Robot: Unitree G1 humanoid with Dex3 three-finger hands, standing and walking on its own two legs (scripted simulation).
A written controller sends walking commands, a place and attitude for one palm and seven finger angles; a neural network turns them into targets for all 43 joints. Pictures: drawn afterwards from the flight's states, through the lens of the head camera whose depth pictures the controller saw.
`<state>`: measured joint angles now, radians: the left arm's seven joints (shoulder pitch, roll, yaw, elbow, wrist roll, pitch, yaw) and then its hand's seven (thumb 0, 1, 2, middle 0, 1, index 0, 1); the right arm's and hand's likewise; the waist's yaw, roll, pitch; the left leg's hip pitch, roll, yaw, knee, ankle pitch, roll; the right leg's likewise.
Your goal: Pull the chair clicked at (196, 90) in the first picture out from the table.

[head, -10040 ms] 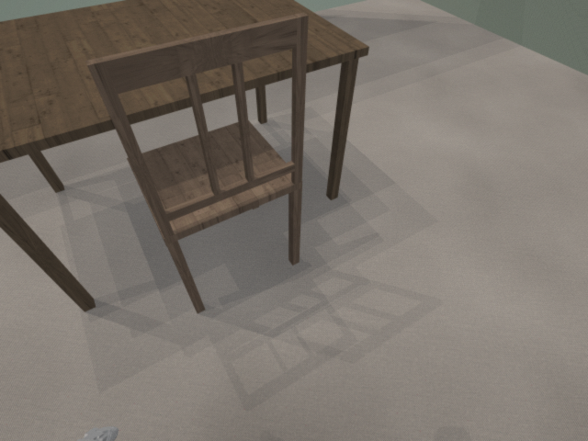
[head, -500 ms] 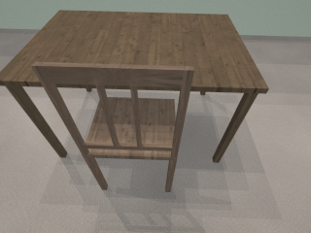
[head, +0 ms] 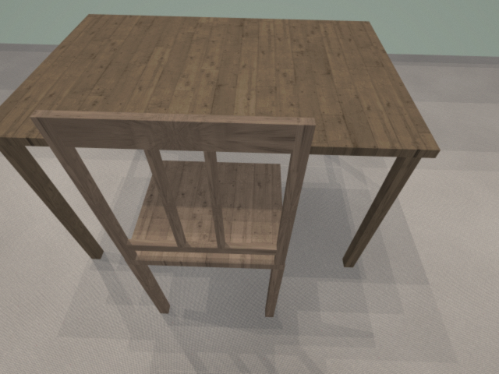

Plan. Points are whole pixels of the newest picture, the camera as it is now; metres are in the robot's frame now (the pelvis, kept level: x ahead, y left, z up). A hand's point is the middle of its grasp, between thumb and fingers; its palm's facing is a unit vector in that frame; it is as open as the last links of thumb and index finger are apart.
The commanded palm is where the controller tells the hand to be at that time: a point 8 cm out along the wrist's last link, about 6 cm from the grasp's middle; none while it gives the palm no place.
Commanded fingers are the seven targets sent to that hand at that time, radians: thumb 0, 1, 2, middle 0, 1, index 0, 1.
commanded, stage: come to a stop and stand still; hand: left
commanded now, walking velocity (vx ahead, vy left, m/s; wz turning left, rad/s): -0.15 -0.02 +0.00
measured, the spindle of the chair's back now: (169, 204) +0.44 +0.20 -0.05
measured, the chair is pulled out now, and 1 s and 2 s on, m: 0.00 0.00 0.00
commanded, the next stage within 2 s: look again from close up in 0.74 s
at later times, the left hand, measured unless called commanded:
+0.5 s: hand out of the picture +0.01 +0.19 -0.17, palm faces +0.02 -0.98 -0.21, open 7.4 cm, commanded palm none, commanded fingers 0.00 0.90 0.90 -0.20 -0.30 -0.20 -0.30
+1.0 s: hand out of the picture -0.05 +0.19 -0.17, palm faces +0.02 -0.98 -0.18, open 7.4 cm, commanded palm none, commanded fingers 0.00 0.90 0.90 -0.20 -0.30 -0.20 -0.30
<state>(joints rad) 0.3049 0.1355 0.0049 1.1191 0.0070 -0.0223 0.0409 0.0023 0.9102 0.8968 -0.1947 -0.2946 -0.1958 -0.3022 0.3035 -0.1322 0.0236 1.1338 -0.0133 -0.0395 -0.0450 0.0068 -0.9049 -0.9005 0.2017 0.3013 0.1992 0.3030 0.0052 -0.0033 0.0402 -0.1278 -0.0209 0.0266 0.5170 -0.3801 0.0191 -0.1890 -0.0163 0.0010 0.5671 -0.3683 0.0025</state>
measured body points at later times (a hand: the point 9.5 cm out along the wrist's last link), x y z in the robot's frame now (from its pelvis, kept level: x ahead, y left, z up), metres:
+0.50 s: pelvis -0.04 +0.01 +0.00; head -0.04 +0.01 +0.45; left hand +0.00 +0.24 -0.15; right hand +0.02 -0.23 -0.14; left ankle -0.05 +0.11 -0.73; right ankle -0.05 -0.12 -0.73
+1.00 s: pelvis -0.03 +0.02 +0.01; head -0.01 +0.03 +0.46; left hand -0.05 +0.24 -0.16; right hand -0.04 -0.20 -0.15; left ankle -0.05 +0.11 -0.73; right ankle -0.05 -0.12 -0.73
